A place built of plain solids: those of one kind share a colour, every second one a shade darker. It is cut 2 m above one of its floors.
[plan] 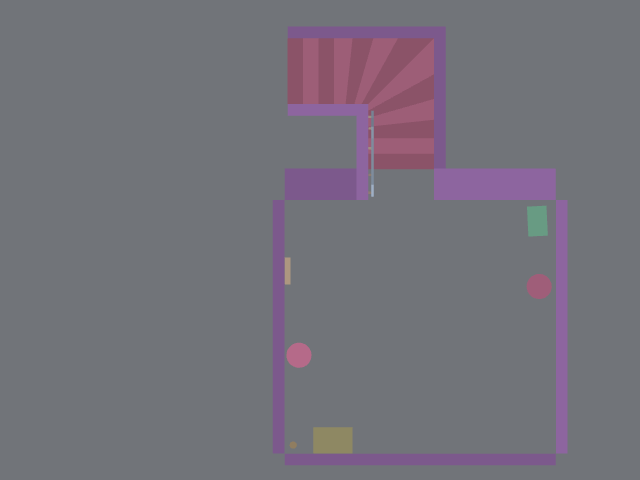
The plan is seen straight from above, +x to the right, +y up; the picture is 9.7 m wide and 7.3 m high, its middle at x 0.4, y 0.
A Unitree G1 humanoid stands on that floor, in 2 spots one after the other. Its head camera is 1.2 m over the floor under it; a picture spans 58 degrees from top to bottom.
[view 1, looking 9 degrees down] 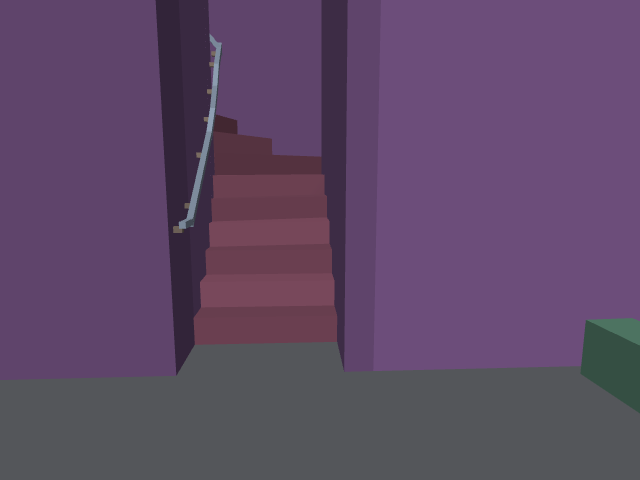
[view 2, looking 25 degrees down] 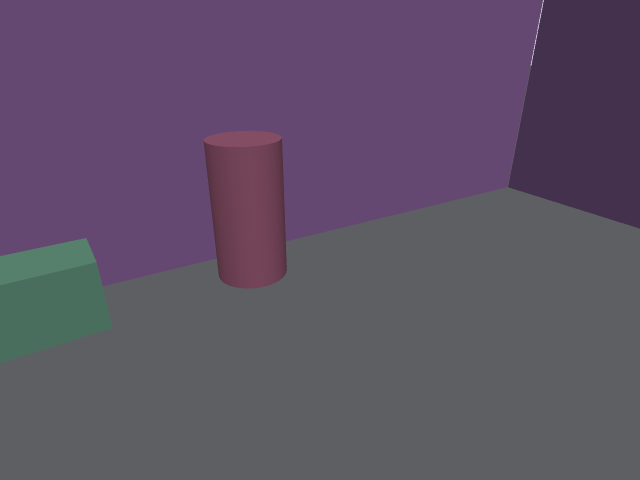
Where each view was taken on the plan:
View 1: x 1.86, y -1.85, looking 87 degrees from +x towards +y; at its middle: tread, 3.72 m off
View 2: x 1.69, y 0.08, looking -31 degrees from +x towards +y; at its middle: ground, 2.84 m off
